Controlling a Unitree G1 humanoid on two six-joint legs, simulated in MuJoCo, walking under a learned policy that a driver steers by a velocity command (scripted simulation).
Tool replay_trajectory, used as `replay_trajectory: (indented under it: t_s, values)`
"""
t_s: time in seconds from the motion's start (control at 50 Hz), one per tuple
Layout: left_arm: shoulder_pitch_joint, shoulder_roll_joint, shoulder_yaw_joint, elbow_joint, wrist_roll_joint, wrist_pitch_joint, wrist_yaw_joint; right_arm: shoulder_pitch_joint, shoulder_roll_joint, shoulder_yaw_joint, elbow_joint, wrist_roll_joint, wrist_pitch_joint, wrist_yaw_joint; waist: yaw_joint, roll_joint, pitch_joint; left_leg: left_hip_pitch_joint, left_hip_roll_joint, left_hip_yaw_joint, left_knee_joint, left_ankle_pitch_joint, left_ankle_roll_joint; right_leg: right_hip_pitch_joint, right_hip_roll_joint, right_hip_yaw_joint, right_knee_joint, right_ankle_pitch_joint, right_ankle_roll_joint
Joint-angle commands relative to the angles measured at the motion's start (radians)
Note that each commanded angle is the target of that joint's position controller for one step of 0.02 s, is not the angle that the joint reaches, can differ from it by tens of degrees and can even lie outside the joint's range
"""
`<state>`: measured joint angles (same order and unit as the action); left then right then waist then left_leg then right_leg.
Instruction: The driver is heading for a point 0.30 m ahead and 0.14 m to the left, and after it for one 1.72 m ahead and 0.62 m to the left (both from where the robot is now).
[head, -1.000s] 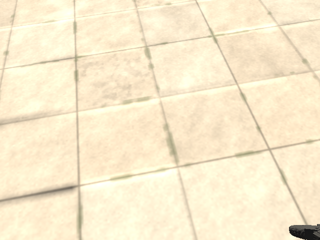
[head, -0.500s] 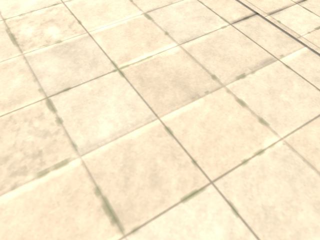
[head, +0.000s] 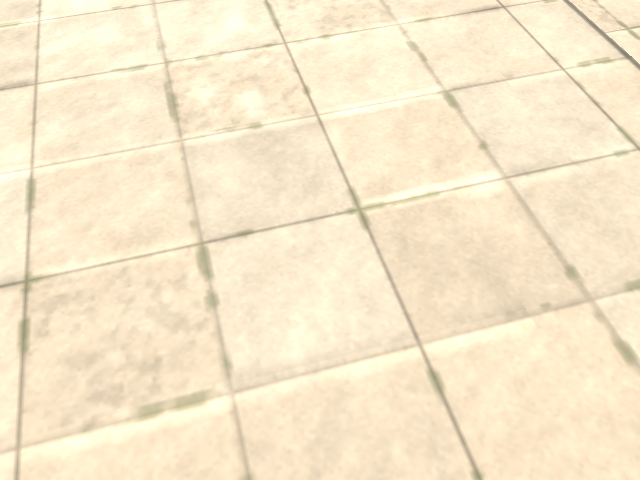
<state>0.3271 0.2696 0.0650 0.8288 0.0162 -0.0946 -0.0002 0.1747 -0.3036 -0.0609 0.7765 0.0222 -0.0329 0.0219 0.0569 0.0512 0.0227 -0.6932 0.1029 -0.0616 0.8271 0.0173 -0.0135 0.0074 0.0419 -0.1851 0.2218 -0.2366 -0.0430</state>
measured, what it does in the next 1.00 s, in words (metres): walks ahead, turning left: left foot, then right foot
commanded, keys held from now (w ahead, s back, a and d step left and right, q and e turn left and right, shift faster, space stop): w+q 0.96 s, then w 0.02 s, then no key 0.02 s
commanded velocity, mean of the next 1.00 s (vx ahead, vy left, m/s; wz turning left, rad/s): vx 0.50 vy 0.00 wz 0.56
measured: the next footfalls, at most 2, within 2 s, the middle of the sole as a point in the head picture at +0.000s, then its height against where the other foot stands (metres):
left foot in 0.20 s outside the picture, level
right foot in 0.66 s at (357, 434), level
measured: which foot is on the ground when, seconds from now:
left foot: up 0.00-0.18, down 0.20-0.66, up 0.68-1.00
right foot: down 0.00-0.18, up 0.20-0.64, down 0.66-1.00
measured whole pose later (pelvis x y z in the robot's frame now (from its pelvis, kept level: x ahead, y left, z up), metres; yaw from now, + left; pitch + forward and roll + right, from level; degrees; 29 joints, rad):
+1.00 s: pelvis +0.56 +0.11 +0.00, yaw +36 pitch +1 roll -2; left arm 0.32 0.28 0.07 0.84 0.00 -0.09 0.00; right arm 0.17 -0.31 -0.07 0.62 0.02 -0.01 0.02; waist 0.08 0.04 0.04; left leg -0.69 0.10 -0.06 0.87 -0.08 -0.01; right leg -0.04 0.02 -0.15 0.26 -0.24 -0.02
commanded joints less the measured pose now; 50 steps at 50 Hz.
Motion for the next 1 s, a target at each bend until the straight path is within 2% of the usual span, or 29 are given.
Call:
replay_trajectory:
  t_s: [0.02, 0.08, 0.12, 0.16, 0.18, 0.2, 0.22, 0.24, 0.26, 0.28, 0.3, 0.32, 0.38, 0.42, 0.48, 0.52, 0.58, 0.62, 0.64, 0.66, 0.68, 0.7, 0.72, 0.74, 0.76, 0.78, 0.84, 0.9, 1.0]
  values:
    - [-0.046, 0.162, 0.037, -0.053, -0.010, -0.009, 0.012, -0.101, -0.013, 0.009, -0.095, -0.003, -0.011, 0.021, 0.005, -0.071, 0.078, 0.011, 0.006, 0.038, -0.119, 0.068, 0.020, -0.049, -0.296, 0.054, -0.108, 0.329, -0.122]
    - [-0.005, 0.180, 0.045, -0.025, -0.026, 0.016, 0.014, -0.166, -0.020, 0.010, -0.143, -0.002, -0.011, 0.040, 0.019, -0.072, 0.089, -0.030, -0.010, 0.077, -0.184, -0.018, 0.055, 0.077, -0.327, 0.025, -0.046, 0.431, -0.107]
    - [-0.015, 0.203, 0.051, -0.023, -0.031, 0.033, 0.019, -0.156, -0.040, 0.000, -0.165, -0.002, -0.008, 0.049, -0.008, -0.100, 0.054, 0.039, -0.056, 0.131, -0.200, -0.112, 0.089, 0.122, -0.331, -0.005, 0.051, 0.703, -0.086]
    - [-0.029, 0.230, 0.058, -0.029, -0.035, 0.051, 0.028, -0.034, -0.090, -0.028, -0.152, 0.001, -0.001, 0.047, -0.088, -0.136, -0.041, 0.223, -0.135, 0.186, -0.190, -0.208, 0.134, 0.126, -0.318, -0.028, 0.266, 1.008, -0.062]
    - [-0.047, 0.230, 0.056, -0.034, -0.039, 0.055, 0.032, 0.115, -0.138, -0.058, -0.119, 0.003, 0.002, 0.036, -0.174, -0.121, -0.119, 0.446, -0.174, 0.182, -0.253, -0.163, 0.172, 0.039, -0.285, -0.048, 0.469, 0.984, -0.033]
    - [-0.030, 0.196, 0.040, -0.050, -0.022, 0.046, 0.035, 0.263, -0.220, -0.091, -0.087, 0.005, 0.014, 0.013, -0.233, -0.020, -0.208, 0.751, -0.074, -0.010, -0.287, -0.150, 0.227, -0.202, -0.239, -0.047, 0.768, 0.663, 0.012]
    - [0.076, 0.042, -0.007, -0.100, 0.009, 0.016, 0.013, 0.217, -0.312, -0.100, -0.099, 0.010, 0.006, 0.007, -0.095, 0.220, -0.290, 1.073, 0.182, -0.591, -0.379, -0.304, 0.428, -0.662, -0.015, 0.063, 1.114, -0.319, 0.077]
    - [-0.041, 0.128, 0.004, -0.109, -0.027, -0.024, -0.003, 0.250, -0.224, -0.075, -0.124, 0.002, -0.007, 0.011, -0.180, 0.088, -0.389, 1.114, 0.228, -0.762, -0.516, -0.403, 0.442, -0.767, -0.014, 0.282, 1.198, -0.353, 0.058]
    - [-0.141, 0.169, 0.015, -0.144, -0.062, -0.045, -0.010, 0.214, -0.178, -0.062, -0.117, -0.007, -0.020, 0.012, -0.188, 0.044, -0.239, 1.009, 0.201, -0.613, -0.542, -0.334, 0.387, -0.831, -0.062, 0.287, 1.162, -0.255, 0.033]
    - [-0.154, 0.153, 0.009, -0.148, -0.051, -0.055, -0.004, 0.154, -0.156, -0.055, -0.122, -0.003, -0.027, 0.011, -0.139, -0.037, -0.149, 0.860, 0.156, -0.494, -0.540, -0.230, 0.352, -0.799, -0.106, 0.282, 1.070, -0.170, 0.024]
    - [-0.151, 0.155, 0.015, -0.136, -0.024, -0.054, 0.003, 0.092, -0.124, -0.046, -0.134, -0.005, -0.028, 0.008, -0.098, -0.057, -0.093, 0.730, 0.116, -0.398, -0.549, -0.112, 0.328, -0.738, -0.134, 0.276, 0.982, -0.128, 0.033]
    - [-0.128, 0.161, 0.021, -0.131, -0.013, -0.043, 0.003, 0.059, -0.104, -0.038, -0.153, -0.019, -0.030, 0.003, -0.064, -0.032, -0.080, 0.644, 0.091, -0.348, -0.568, -0.023, 0.324, -0.667, -0.152, 0.284, 0.944, -0.094, 0.042]
    - [-0.116, 0.126, 0.015, -0.135, 0.000, -0.012, 0.004, 0.056, -0.121, -0.042, -0.156, -0.014, -0.033, -0.011, -0.037, -0.028, -0.056, 0.510, 0.057, -0.262, -0.603, 0.108, 0.327, -0.609, -0.148, 0.253, 0.816, -0.045, 0.092]
    - [-0.191, 0.098, 0.003, -0.160, 0.002, -0.004, 0.006, 0.081, -0.149, -0.051, -0.145, -0.010, -0.031, -0.024, -0.057, -0.019, -0.027, 0.454, 0.021, -0.206, -0.608, 0.110, 0.303, -0.606, -0.128, 0.235, 0.667, 0.070, 0.119]
    - [-0.308, 0.071, -0.011, -0.186, -0.005, -0.011, -0.005, 0.122, -0.158, -0.054, -0.131, -0.002, -0.019, -0.036, -0.108, 0.018, -0.019, 0.408, -0.033, -0.165, -0.586, -0.003, 0.245, -0.518, -0.074, 0.224, 0.424, 0.286, 0.125]
    - [-0.359, 0.085, -0.009, -0.202, -0.018, -0.016, -0.013, 0.161, -0.164, -0.057, -0.115, 0.001, -0.014, -0.037, -0.130, 0.030, -0.019, 0.422, -0.017, -0.206, -0.572, -0.070, 0.229, -0.480, -0.051, 0.233, 0.352, 0.337, 0.122]
    - [-0.366, 0.128, 0.007, -0.210, -0.025, -0.028, -0.023, 0.183, -0.149, -0.055, -0.104, 0.006, -0.007, -0.042, -0.119, 0.049, -0.024, 0.516, 0.023, -0.301, -0.490, -0.134, 0.210, -0.465, -0.049, 0.275, 0.278, 0.276, 0.093]
    - [-0.308, 0.151, 0.020, -0.198, -0.027, -0.038, -0.024, 0.165, -0.146, -0.057, -0.109, 0.002, -0.002, -0.044, -0.079, 0.080, -0.031, 0.543, 0.037, -0.349, -0.424, -0.115, 0.191, -0.396, -0.049, 0.270, 0.257, 0.192, 0.059]
    - [-0.225, 0.168, 0.033, -0.175, -0.023, -0.042, -0.019, 0.154, -0.123, -0.050, -0.114, -0.001, -0.001, -0.042, -0.033, 0.079, -0.065, 0.528, 0.002, -0.336, -0.349, -0.076, 0.167, -0.279, -0.049, 0.253, 0.220, 0.186, 0.032]
    - [-0.101, 0.207, 0.048, -0.160, -0.006, -0.047, -0.012, 0.154, -0.069, -0.029, -0.127, -0.009, -0.004, -0.038, 0.025, 0.027, -0.177, 0.459, -0.054, -0.278, -0.140, -0.114, 0.132, -0.062, -0.152, 0.338, 0.235, 0.151, -0.021]
    - [0.018, 0.289, 0.066, -0.146, 0.012, -0.041, -0.006, 0.263, 0.003, -0.007, -0.149, -0.005, -0.010, -0.038, 0.007, -0.202, -0.326, 0.173, -0.192, -0.142, 0.199, -0.441, 0.058, 0.288, -0.381, 0.693, 0.202, 0.016, -0.147]
    - [0.057, 0.274, 0.067, -0.114, -0.011, -0.029, -0.016, 0.310, -0.044, -0.006, -0.163, 0.020, -0.016, -0.039, -0.005, -0.392, -0.351, -0.059, -0.170, -0.108, 0.413, -0.628, 0.037, 0.354, -0.488, 1.035, 0.094, -0.284, -0.230]
    - [-0.003, 0.181, 0.043, -0.138, -0.019, -0.024, -0.015, 0.241, -0.135, -0.029, -0.146, 0.024, -0.012, -0.040, 0.019, -0.243, -0.209, -0.115, -0.113, -0.128, 0.490, -0.537, 0.028, 0.240, -0.442, 0.922, 0.057, -0.388, -0.187]
    - [-0.051, 0.145, 0.031, -0.144, -0.015, -0.015, -0.010, 0.154, -0.154, -0.036, -0.159, 0.011, -0.006, -0.040, 0.022, -0.172, -0.116, -0.107, -0.080, -0.086, 0.489, -0.457, 0.024, 0.119, -0.396, 0.749, 0.058, -0.280, -0.144]
    - [-0.092, 0.123, 0.022, -0.140, -0.008, -0.010, -0.010, 0.114, -0.141, -0.037, -0.169, 0.000, -0.003, -0.038, 0.003, -0.136, -0.055, -0.075, -0.050, -0.077, 0.447, -0.398, 0.021, 0.007, -0.349, 0.629, 0.039, -0.142, -0.130]
    - [-0.115, 0.102, 0.014, -0.133, -0.004, -0.010, -0.007, 0.101, -0.127, -0.041, -0.174, -0.003, 0.001, -0.034, -0.018, -0.149, -0.025, -0.039, -0.022, -0.077, 0.401, -0.359, 0.022, -0.060, -0.314, 0.540, 0.019, -0.046, -0.119]
    - [-0.116, 0.107, 0.019, -0.108, -0.010, -0.021, -0.005, 0.107, -0.067, -0.030, -0.184, 0.007, 0.016, -0.023, -0.038, -0.166, -0.008, 0.005, 0.006, -0.045, 0.334, -0.311, 0.015, -0.128, -0.289, 0.388, -0.042, 0.089, -0.131]
    - [-0.103, 0.145, 0.032, -0.083, -0.010, -0.024, -0.002, 0.055, -0.049, -0.022, -0.209, 0.001, 0.019, -0.020, -0.033, -0.128, 0.003, -0.045, 0.017, -0.042, 0.220, -0.219, -0.001, -0.100, -0.308, 0.298, -0.071, 0.201, -0.154]
    - [-0.080, 0.174, 0.033, -0.050, -0.018, -0.006, 0.001, -0.082, -0.014, -0.004, -0.239, -0.004, -0.001, 0.007, 0.012, -0.098, 0.044, 0.031, -0.011, 0.028, -0.075, -0.007, 0.013, -0.087, -0.271, 0.127, -0.064, 0.348, -0.122]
